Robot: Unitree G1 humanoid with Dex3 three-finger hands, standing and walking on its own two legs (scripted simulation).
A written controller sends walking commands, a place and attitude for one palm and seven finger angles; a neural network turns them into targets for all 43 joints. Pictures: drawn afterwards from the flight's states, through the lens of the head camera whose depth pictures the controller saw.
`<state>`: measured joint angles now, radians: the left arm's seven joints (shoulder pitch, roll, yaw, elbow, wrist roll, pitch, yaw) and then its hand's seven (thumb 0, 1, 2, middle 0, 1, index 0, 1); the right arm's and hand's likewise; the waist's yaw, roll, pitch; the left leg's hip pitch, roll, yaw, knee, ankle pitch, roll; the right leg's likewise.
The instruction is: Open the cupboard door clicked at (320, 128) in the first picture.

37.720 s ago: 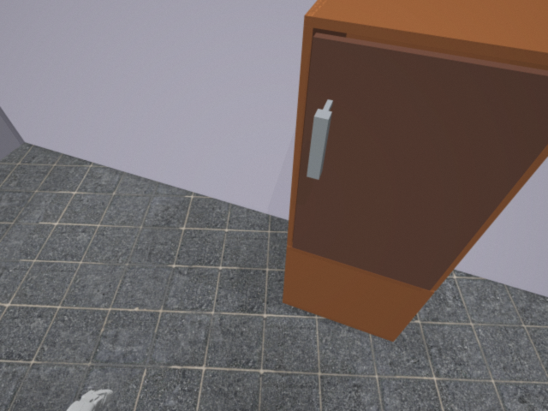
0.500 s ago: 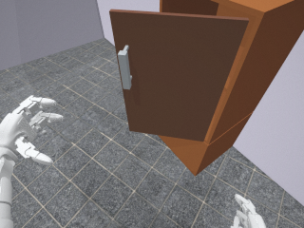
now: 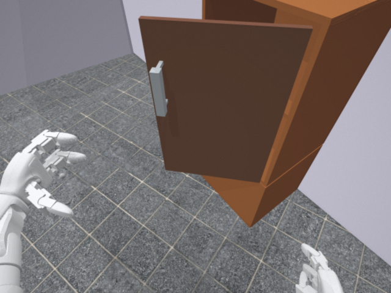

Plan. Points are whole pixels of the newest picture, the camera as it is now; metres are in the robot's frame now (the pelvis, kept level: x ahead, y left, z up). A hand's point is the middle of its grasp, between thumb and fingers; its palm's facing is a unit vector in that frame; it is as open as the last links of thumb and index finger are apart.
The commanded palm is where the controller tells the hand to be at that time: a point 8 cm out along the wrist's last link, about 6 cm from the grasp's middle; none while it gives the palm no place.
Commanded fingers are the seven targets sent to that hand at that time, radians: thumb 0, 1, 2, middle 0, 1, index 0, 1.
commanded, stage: move the hooked fingers beside the handle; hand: left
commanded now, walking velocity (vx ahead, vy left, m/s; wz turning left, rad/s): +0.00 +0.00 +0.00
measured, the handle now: (161, 89) +0.60 +0.14 +0.10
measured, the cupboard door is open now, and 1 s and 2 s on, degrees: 43 43 43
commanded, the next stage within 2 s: none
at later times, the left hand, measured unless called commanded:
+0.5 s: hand (94, 142) +0.38 +0.24 +0.12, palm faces -0.09 -1.00 -0.01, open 13.9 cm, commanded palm +0.35 +0.30 +0.11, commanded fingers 0.00 -0.50 0.30 -0.30 -1.20 -0.30 -1.20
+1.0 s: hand (115, 118) +0.45 +0.22 +0.11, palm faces -0.11 -0.99 +0.00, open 13.9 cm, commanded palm +0.44 +0.28 +0.11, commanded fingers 0.00 -0.50 0.30 -0.30 -1.20 -0.30 -1.20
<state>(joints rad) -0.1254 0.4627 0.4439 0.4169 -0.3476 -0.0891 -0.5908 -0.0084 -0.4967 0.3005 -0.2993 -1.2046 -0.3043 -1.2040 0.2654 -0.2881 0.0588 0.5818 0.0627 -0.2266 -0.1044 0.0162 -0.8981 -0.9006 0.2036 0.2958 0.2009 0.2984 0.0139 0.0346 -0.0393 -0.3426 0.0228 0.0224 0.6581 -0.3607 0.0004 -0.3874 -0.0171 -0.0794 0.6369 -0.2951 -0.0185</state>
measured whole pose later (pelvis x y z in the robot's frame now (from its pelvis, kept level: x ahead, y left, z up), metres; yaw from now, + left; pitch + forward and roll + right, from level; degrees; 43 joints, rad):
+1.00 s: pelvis +0.01 +0.00 -0.01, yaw -1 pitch +11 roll +0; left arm -0.75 0.54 0.40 1.03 -0.20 -0.23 -0.49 -0.01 -0.50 0.30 -0.30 -1.20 -0.30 -1.20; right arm 0.36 -0.30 0.05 0.62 0.04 -0.08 -0.06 0.01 -0.90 -0.90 0.20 0.30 0.20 0.30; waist -0.09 0.01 -0.06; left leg -0.54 0.03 0.04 0.72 -0.38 0.01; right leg -0.59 -0.01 -0.06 0.69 -0.30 -0.01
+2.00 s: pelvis +0.03 +0.02 -0.02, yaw -3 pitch +20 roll -3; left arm -0.99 0.67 0.47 1.20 -0.07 -0.25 -0.42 -0.01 -0.49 0.30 -0.30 -1.20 -0.30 -1.20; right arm 0.49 -0.29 0.04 0.60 0.00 0.08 -0.01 0.01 -0.90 -0.90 0.20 0.30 0.20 0.30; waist -0.20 0.03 -0.09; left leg -0.72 0.06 0.05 0.81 -0.44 0.02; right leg -0.75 0.02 -0.05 0.71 -0.31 0.00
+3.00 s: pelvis +0.01 +0.02 -0.02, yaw -3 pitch +20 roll -3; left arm -1.07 0.64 0.41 1.25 -0.07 -0.25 -0.36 -0.01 -0.50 0.30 -0.30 -1.20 -0.30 -1.21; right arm 0.49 -0.29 0.05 0.62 -0.01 0.05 0.00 0.01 -0.90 -0.90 0.20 0.30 0.20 0.30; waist -0.22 0.03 -0.08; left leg -0.76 0.05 0.04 0.85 -0.43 0.02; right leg -0.78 0.01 -0.06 0.74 -0.31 0.00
